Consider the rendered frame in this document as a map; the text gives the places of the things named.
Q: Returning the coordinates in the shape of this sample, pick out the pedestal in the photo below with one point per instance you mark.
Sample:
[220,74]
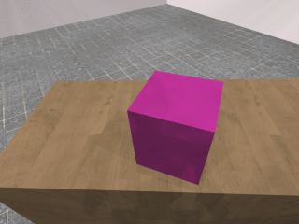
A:
[73,160]

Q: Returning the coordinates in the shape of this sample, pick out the carton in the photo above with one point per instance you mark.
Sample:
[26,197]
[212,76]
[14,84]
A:
[173,121]

